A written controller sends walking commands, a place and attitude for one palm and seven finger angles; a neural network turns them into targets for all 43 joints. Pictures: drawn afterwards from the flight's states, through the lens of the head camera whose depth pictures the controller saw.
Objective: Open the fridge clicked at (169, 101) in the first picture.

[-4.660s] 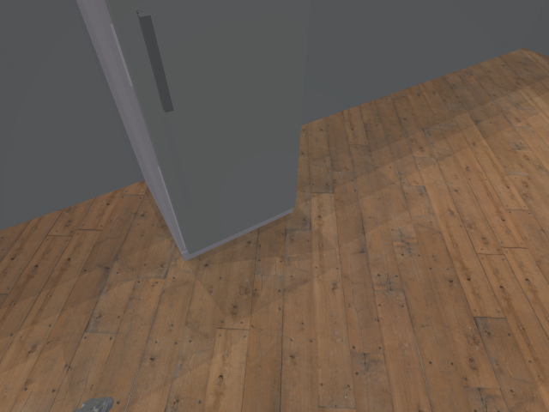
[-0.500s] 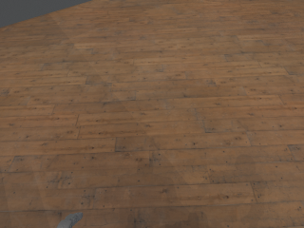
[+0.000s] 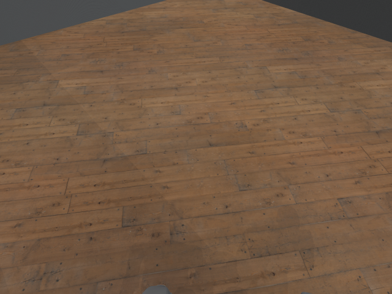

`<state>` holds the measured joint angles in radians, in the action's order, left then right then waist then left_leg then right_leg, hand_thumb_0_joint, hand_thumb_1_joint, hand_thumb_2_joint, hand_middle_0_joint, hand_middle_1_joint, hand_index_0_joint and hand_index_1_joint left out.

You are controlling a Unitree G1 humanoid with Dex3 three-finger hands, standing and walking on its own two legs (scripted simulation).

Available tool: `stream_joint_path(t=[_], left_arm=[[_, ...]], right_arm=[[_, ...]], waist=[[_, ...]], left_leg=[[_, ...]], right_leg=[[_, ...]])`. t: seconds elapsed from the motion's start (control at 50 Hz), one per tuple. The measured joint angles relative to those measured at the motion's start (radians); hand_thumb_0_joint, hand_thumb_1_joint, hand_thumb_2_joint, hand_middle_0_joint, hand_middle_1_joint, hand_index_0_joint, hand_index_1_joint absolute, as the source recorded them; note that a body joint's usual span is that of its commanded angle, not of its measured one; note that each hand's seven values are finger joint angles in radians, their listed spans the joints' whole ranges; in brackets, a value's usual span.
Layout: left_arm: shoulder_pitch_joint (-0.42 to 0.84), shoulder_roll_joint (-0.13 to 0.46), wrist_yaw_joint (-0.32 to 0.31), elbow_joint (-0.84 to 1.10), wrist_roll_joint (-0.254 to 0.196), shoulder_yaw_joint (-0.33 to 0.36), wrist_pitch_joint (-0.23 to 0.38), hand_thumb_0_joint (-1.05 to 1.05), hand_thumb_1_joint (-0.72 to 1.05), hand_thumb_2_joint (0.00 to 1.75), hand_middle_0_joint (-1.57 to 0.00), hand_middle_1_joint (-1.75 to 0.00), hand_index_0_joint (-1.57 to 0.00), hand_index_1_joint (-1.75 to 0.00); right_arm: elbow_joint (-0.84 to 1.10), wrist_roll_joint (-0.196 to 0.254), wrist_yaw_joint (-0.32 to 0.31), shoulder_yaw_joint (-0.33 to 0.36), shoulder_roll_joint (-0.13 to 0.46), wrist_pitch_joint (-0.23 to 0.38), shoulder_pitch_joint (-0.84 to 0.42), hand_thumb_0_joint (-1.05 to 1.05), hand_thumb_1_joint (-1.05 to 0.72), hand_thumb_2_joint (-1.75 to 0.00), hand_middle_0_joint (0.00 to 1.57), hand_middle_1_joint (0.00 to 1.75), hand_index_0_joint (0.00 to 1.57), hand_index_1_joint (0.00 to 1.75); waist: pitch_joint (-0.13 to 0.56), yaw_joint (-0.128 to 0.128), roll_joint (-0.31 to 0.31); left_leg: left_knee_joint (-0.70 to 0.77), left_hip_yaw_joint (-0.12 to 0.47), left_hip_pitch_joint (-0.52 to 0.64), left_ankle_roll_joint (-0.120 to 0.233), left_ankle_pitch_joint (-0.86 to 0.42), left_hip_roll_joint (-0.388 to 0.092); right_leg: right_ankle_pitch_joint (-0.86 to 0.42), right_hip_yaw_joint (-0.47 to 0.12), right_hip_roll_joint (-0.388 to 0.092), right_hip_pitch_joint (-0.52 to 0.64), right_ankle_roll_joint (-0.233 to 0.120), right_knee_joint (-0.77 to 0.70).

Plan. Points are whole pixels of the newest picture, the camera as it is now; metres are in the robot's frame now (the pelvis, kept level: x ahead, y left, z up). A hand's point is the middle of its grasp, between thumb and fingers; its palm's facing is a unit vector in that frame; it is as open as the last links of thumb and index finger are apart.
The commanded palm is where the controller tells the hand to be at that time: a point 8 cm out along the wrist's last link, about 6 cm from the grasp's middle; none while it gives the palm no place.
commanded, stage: walk to a spot facing it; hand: left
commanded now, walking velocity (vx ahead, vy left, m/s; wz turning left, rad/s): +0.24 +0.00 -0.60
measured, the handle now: out of the picture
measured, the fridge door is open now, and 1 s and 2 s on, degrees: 0 0 0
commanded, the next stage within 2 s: turn to face it in 0.50 s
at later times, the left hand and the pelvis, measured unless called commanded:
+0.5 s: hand (134, 230) +0.29 +0.21 -0.17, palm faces -0.30 -0.92 -0.23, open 7.4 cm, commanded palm none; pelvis +0.12 +0.04 -0.01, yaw -20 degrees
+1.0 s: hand (167, 218) +0.34 +0.13 -0.18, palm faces -0.28 -0.95 -0.13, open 7.4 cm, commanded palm none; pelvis +0.19 +0.02 -0.02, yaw -17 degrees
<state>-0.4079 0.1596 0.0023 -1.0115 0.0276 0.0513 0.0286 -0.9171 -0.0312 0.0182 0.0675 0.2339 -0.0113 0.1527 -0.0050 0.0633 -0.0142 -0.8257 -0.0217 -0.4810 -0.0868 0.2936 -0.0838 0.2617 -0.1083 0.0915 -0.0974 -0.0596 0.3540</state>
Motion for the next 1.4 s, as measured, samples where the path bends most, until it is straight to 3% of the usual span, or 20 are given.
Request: stream_joint_path(t=[0.08, 0.12, 0.16, 0.2, 0.28, 0.36, 0.44, 0.56, 0.6, 0.62, 0.64, 0.7, 0.78, 0.86, 0.98, 1.02, 1.08, 1.14, 1.18, 1.4], left_arm=[[-0.038, 0.016, -0.004, -0.03, -0.001, 0.009, -0.011, 0.0, 0.9, 0.9, -0.2, -0.3, -0.2, -0.3], [-0.044, 0.025, 0.0, -0.041, -0.011, 0.018, -0.022, 0.0, 0.9, 0.9, -0.2, -0.3, -0.2, -0.3], [-0.026, 0.038, 0.005, -0.054, -0.011, 0.027, -0.038, 0.01, 0.9, 0.9, -0.2, -0.3, -0.2, -0.3], [-0.003, 0.054, 0.012, -0.052, -0.002, 0.036, -0.049, 0.01, 0.9, 0.9, -0.2, -0.3, -0.2, -0.3], [0.074, 0.085, 0.022, -0.01, 0.002, 0.054, -0.06, 0.01, 0.91, 0.9, -0.2, -0.3, -0.19, -0.3], [0.147, 0.099, 0.019, 0.039, 0.001, 0.064, -0.07, 0.0, 0.91, 0.9, -0.19, -0.3, -0.19, -0.3], [0.221, 0.101, 0.02, 0.071, 0.003, 0.064, -0.085, 0.0, 0.91, 0.9, -0.19, -0.3, -0.19, -0.3], [0.312, 0.084, 0.022, 0.112, 0.004, 0.045, -0.082, 0.0, 0.91, 0.9, -0.19, -0.3, -0.19, -0.3], [0.327, 0.08, 0.023, 0.131, 0.005, 0.032, -0.063, 0.0, 0.91, 0.9, -0.19, -0.3, -0.19, -0.3], [0.336, 0.077, 0.02, 0.137, 0.007, 0.027, -0.045, 0.0, 0.91, 0.9, -0.19, -0.3, -0.19, -0.3], [0.345, 0.072, 0.014, 0.138, 0.002, 0.02, -0.03, 0.0, 0.91, 0.9, -0.19, -0.3, -0.19, -0.3], [0.352, 0.047, -0.008, 0.131, -0.007, -0.003, -0.017, 0.0, 0.91, 0.9, -0.19, -0.3, -0.19, -0.3], [0.325, 0.004, -0.021, 0.093, -0.008, -0.031, -0.022, 0.0, 0.9, 0.9, -0.2, -0.3, -0.2, -0.3], [0.307, -0.031, -0.019, 0.069, -0.005, -0.043, -0.033, 0.0, 0.9, 0.9, -0.2, -0.3, -0.2, -0.3], [0.287, -0.036, -0.026, 0.069, -0.002, -0.024, -0.036, 0.0, 0.9, 0.9, -0.2, -0.3, -0.2, -0.3], [0.274, -0.02, -0.028, 0.069, -0.006, -0.013, -0.042, 0.0, 0.9, 0.9, -0.2, -0.3, -0.2, -0.3], [0.251, 0.02, -0.033, 0.061, -0.011, 0.013, -0.072, 0.0, 0.9, 0.9, -0.2, -0.3, -0.2, -0.3], [0.232, 0.052, -0.031, 0.036, -0.005, 0.033, -0.09, 0.0, 0.91, 0.9, -0.2, -0.3, -0.2, -0.3], [0.223, 0.069, -0.027, 0.028, -0.005, 0.042, -0.09, 0.0, 0.91, 0.9, -0.2, -0.3, -0.2, -0.3], [0.238, 0.104, -0.028, 0.048, -0.009, 0.046, -0.091, 0.01, 0.91, 0.9, -0.19, -0.3, -0.19, -0.3]], right_arm=[[0.024, 0.009, -0.005, -0.017, -0.022, 0.029, -0.028, 0.01, -0.91, -0.9, 0.2, 0.3, 0.2, 0.3], [0.037, 0.007, -0.014, -0.03, -0.033, 0.057, -0.037, 0.01, -0.91, -0.9, 0.2, 0.3, 0.2, 0.3], [0.042, 0.006, -0.016, -0.044, -0.051, 0.061, -0.038, 0.01, -0.91, -0.9, 0.2, 0.3, 0.2, 0.3], [0.04, 0.005, -0.02, -0.053, -0.07, 0.058, -0.02, 0.01, -0.91, -0.89, 0.2, 0.3, 0.2, 0.3], [0.007, 0.006, -0.033, -0.062, -0.095, 0.058, 0.038, 0.01, -0.91, -0.89, 0.2, 0.3, 0.2, 0.3], [-0.025, 0.012, -0.048, -0.034, -0.069, 0.055, 0.082, -0.01, -0.94, -0.89, 0.2, 0.3, 0.21, 0.3], [-0.055, 0.006, -0.045, -0.021, -0.042, 0.041, 0.124, -0.01, -0.93, -0.89, 0.2, 0.3, 0.21, 0.3], [-0.081, -0.001, -0.032, -0.005, -0.017, 0.021, 0.171, 0.0, -0.92, -0.9, 0.2, 0.3, 0.2, 0.3], [-0.083, 0.003, -0.026, -0.002, -0.012, 0.014, 0.194, 0.0, -0.91, -0.9, 0.2, 0.3, 0.2, 0.3], [-0.085, 0.008, -0.022, -0.002, -0.009, 0.006, 0.196, 0.01, -0.91, -0.9, 0.2, 0.3, 0.2, 0.3], [-0.088, 0.013, -0.023, -0.003, -0.006, -0.006, 0.187, 0.01, -0.91, -0.9, 0.2, 0.3, 0.2, 0.3], [-0.092, 0.02, -0.035, -0.011, -0.008, -0.027, 0.161, 0.01, -0.91, -0.9, 0.2, 0.3, 0.2, 0.3], [-0.091, 0.015, -0.035, -0.022, -0.025, -0.029, 0.138, 0.01, -0.91, -0.9, 0.19, 0.3, 0.2, 0.3], [-0.091, 0.016, -0.026, -0.03, -0.056, -0.03, 0.145, 0.01, -0.91, -0.9, 0.19, 0.3, 0.2, 0.3], [-0.098, 0.013, -0.014, -0.028, -0.088, -0.038, 0.137, 0.01, -0.92, -0.9, 0.2, 0.3, 0.2, 0.3], [-0.088, 0.012, -0.01, -0.024, -0.083, -0.03, 0.138, 0.01, -0.92, -0.9, 0.2, 0.3, 0.2, 0.3], [-0.071, 0.004, -0.008, -0.019, -0.085, -0.015, 0.122, 0.01, -0.92, -0.9, 0.2, 0.3, 0.2, 0.3], [-0.054, 0.002, -0.022, -0.018, -0.08, -0.001, 0.113, 0.01, -0.92, -0.89, 0.2, 0.3, 0.2, 0.3], [-0.049, 0.005, -0.028, -0.019, -0.075, 0.005, 0.11, 0.01, -0.91, -0.89, 0.2, 0.3, 0.2, 0.3], [-0.042, 0.01, -0.021, -0.011, -0.049, -0.002, 0.102, 0.01, -0.91, -0.89, 0.2, 0.3, 0.2, 0.3]], waist=[[-0.01, 0.019, 0.032], [-0.018, 0.017, 0.047], [-0.028, 0.019, 0.061], [-0.028, 0.008, 0.064], [-0.04, -0.014, 0.06], [-0.051, -0.036, 0.05], [-0.062, -0.061, 0.039], [-0.086, -0.107, 0.013], [-0.086, -0.114, 0.001], [-0.09, -0.112, -0.009], [-0.1, -0.115, -0.017], [-0.111, -0.126, -0.026], [-0.071, -0.133, -0.035], [-0.036, -0.138, -0.032], [-0.039, -0.102, 0.01], [-0.041, -0.095, 0.023], [-0.05, -0.085, 0.059], [-0.057, -0.084, 0.055], [-0.06, -0.081, 0.049], [-0.036, -0.08, 0.032]], left_leg=[[0.219, -0.015, 0.097, 0.019, -0.017, 0.033], [0.268, -0.039, 0.133, 0.063, -0.092, 0.038], [0.227, -0.084, 0.152, 0.101, -0.045, 0.03], [0.25, -0.116, 0.193, 0.113, -0.013, 0.018], [0.34, -0.16, 0.269, 0.114, -0.027, 0.006], [0.378, -0.213, 0.319, 0.115, -0.014, -0.005], [0.372, -0.266, 0.353, 0.107, 0.023, -0.018], [0.281, -0.346, 0.378, 0.069, 0.121, -0.058], [0.185, -0.361, 0.36, 0.049, 0.172, -0.088], [0.082, -0.334, 0.319, 0.041, 0.181, -0.112], [-0.047, -0.266, 0.262, 0.032, 0.219, -0.112], [-0.321, -0.1, 0.121, 0.028, 0.248, -0.066], [-0.321, -0.018, 0.036, 0.027, 0.138, -0.042], [-0.188, -0.015, 0.036, 0.023, 0.098, -0.033], [0.014, -0.08, 0.104, 0.024, 0.098, -0.007], [0.126, -0.096, 0.147, 0.053, 0.05, 0.005], [0.12, -0.099, 0.125, 0.143, 0.069, 0.041], [0.195, -0.088, 0.141, 0.158, 0.021, 0.057], [0.26, -0.074, 0.16, 0.162, -0.017, 0.069], [0.387, 0.034, 0.2, 0.161, -0.109, 0.121]], right_leg=[[0.072, -0.047, -0.009, 0.005, 0.03, 0.071], [0.161, -0.056, -0.009, -0.052, 0.041, 0.243], [0.231, -0.002, -0.027, -0.157, 0.055, 0.504], [0.215, 0.065, -0.054, -0.251, 0.07, 0.68], [0.116, 0.135, -0.108, -0.387, 0.103, 0.809], [0.057, 0.151, -0.141, -0.462, 0.127, 0.797], [0.024, 0.175, -0.163, -0.465, 0.136, 0.679], [0.055, 0.217, -0.147, -0.365, 0.108, 0.415], [-0.012, 0.232, -0.128, -0.293, 0.086, 0.292], [-0.024, 0.231, -0.114, -0.292, 0.061, 0.29], [-0.003, 0.229, -0.104, -0.299, 0.034, 0.319], [0.038, 0.223, -0.098, -0.263, -0.002, 0.317], [0.006, 0.223, -0.095, -0.194, 0.008, 0.219], [0.005, 0.261, -0.107, -0.147, 0.016, 0.172], [0.045, 0.334, -0.15, -0.137, 0.046, 0.213], [0.08, 0.359, -0.173, -0.159, 0.065, 0.271], [0.226, 0.279, -0.183, -0.261, 0.103, 0.491], [0.2, 0.198, -0.163, -0.362, 0.122, 0.718], [0.146, 0.166, -0.162, -0.399, 0.136, 0.786], [0.092, 0.095, -0.168, -0.378, 0.184, 0.693]])
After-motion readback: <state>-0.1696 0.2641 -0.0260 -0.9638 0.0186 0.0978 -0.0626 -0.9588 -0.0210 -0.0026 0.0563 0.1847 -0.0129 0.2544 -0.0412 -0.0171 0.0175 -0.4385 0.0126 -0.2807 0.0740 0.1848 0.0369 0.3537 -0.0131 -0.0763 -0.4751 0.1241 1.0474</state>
